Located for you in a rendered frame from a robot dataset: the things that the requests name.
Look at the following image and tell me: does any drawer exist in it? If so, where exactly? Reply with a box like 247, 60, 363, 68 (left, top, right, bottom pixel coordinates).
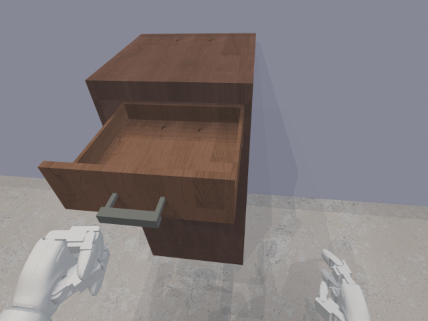
38, 102, 244, 224

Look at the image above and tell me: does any cabinet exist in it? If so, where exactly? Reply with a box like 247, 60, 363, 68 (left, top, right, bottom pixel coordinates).
85, 33, 256, 265

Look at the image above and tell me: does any robot left hand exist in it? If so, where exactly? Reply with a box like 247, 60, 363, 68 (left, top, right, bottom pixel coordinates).
12, 226, 110, 317

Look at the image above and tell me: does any left robot forearm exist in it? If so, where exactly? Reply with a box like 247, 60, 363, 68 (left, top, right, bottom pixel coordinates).
0, 307, 53, 321

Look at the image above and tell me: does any robot right hand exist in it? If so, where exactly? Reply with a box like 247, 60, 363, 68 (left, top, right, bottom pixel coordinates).
315, 249, 371, 321

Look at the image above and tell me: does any handle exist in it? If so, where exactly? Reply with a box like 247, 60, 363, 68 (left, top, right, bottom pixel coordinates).
96, 193, 166, 228

